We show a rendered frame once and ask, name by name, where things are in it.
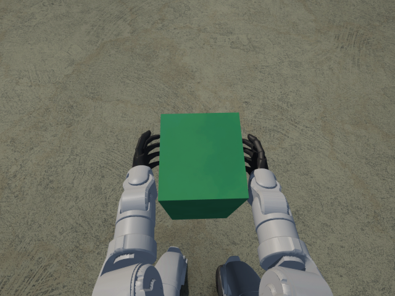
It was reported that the right robot upper arm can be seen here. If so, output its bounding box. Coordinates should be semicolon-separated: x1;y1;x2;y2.
259;266;333;296

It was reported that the robot left hand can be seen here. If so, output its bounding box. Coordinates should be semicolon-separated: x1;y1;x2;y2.
132;130;160;169

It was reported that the right robot forearm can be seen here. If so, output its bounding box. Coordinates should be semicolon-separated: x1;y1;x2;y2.
247;168;325;280

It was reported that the robot right hand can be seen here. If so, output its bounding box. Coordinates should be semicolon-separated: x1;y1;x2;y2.
242;134;268;175

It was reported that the left robot forearm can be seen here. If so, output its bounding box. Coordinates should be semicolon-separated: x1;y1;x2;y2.
92;165;157;296

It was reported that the left robot upper arm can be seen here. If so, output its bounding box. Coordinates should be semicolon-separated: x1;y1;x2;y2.
93;263;164;296

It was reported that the right robot shin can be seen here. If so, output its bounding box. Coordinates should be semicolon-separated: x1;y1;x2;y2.
222;256;240;296

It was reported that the right robot thigh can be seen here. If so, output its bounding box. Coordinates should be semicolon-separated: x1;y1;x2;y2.
220;261;261;296

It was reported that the carton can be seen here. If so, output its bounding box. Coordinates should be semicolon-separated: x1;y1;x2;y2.
158;112;249;220

